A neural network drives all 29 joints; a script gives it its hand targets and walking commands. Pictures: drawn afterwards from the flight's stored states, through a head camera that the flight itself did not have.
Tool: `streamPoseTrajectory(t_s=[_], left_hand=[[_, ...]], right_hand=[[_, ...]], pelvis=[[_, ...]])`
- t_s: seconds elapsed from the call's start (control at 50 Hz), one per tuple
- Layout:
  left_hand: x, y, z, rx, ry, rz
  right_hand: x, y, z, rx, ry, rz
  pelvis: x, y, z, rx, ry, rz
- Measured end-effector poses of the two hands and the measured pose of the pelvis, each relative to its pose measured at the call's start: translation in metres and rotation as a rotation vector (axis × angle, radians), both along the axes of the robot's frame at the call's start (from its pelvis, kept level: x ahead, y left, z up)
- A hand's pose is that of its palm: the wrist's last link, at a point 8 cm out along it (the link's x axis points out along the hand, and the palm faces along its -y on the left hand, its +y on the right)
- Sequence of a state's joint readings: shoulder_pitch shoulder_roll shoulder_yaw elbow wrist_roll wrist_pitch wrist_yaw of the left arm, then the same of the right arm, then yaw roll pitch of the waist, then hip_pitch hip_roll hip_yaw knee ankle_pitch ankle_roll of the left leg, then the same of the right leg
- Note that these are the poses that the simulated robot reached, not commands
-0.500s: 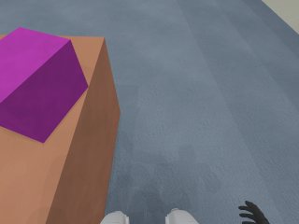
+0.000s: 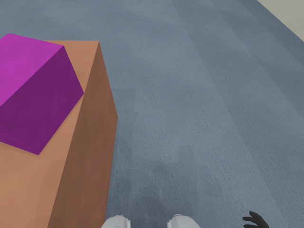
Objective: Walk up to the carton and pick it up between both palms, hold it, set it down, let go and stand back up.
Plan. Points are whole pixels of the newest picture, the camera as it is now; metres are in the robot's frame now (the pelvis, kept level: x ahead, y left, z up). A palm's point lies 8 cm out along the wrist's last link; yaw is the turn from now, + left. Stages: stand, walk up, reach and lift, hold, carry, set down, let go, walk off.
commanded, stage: walk up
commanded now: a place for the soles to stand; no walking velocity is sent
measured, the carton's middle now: (23, 93) +0.49 +0.40 +0.04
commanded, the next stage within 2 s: none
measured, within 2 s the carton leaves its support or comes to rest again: neither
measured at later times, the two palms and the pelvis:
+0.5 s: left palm out of the picture -0.05 +0.23 -0.13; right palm out of the picture +0.11 -0.28 -0.11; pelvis +0.00 +0.01 +0.00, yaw -1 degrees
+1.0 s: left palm out of the picture -0.04 +0.23 -0.13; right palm (258, 225) +0.15 -0.27 -0.09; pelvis +0.01 +0.02 +0.01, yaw +10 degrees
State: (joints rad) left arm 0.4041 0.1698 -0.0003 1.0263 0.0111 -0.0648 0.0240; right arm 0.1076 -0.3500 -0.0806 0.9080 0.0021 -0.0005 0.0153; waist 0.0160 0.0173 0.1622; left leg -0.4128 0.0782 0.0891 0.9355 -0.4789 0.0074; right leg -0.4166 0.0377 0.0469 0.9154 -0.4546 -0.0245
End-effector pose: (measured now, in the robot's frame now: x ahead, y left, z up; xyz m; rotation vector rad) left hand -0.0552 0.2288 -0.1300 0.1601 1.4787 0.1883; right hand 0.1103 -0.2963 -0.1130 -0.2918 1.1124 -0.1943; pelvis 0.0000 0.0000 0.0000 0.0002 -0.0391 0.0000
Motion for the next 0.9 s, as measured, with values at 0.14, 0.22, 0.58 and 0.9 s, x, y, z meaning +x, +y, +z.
streamPoseTrajectory(t_s=[0.14,0.22,0.58,0.9], left_hand=[[0.003,0.0,0.003,0.005,-0.009,-0.019],[0.004,0.0,0.002,0.006,-0.021,-0.006],[0.01,0.0,-0.002,-0.026,-0.048,-0.016],[0.015,-0.001,-0.004,-0.086,-0.077,0.018]], right_hand=[[0.016,-0.003,0.004,-0.004,-0.016,-0.006],[0.026,0.009,0.002,0.002,-0.041,-0.002],[0.006,0.022,-0.001,0.019,-0.017,-0.02],[-0.002,0.015,0.009,-0.006,0.053,0.04]], pelvis=[[0.0,-0.002,0.003,-0.001,0.002,-0.006],[-0.001,0.009,0.002,-0.011,0.0,-0.011],[-0.006,0.018,0.002,-0.009,-0.009,-0.017],[0.001,0.011,0.007,-0.017,0.014,0.066]])
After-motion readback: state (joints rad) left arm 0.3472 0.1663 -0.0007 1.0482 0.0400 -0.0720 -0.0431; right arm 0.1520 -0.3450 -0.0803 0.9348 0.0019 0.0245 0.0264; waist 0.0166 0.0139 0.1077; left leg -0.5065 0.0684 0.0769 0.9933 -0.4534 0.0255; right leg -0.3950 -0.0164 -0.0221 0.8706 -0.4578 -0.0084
